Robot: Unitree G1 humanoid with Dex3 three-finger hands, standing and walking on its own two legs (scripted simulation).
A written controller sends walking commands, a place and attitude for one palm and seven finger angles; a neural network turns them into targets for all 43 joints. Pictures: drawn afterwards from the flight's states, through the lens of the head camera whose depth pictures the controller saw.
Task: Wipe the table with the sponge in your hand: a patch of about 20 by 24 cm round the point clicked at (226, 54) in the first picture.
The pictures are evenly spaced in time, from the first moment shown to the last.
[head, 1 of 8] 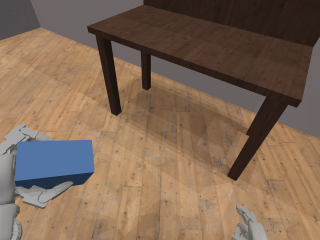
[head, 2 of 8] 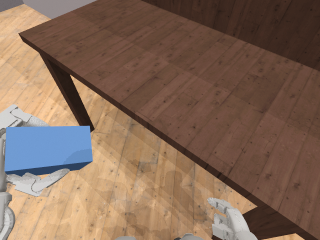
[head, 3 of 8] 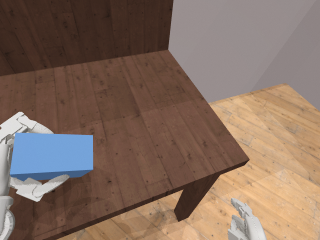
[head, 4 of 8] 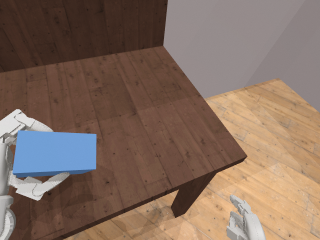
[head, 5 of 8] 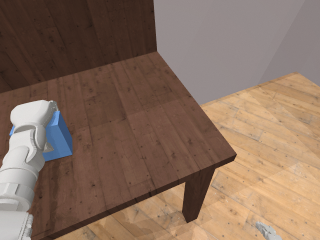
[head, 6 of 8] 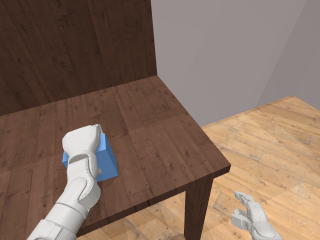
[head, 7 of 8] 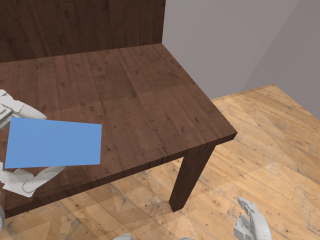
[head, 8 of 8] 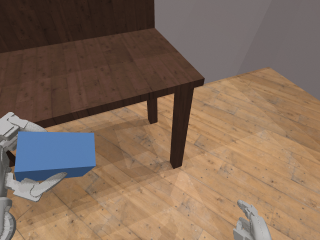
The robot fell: no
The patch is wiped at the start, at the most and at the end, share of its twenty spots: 0.00 1.00 1.00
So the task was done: yes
